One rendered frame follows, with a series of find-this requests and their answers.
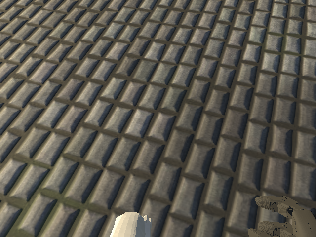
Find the right robot hand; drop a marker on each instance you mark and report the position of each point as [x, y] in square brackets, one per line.
[303, 220]

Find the left robot thigh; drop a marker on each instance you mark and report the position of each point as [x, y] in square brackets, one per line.
[132, 224]

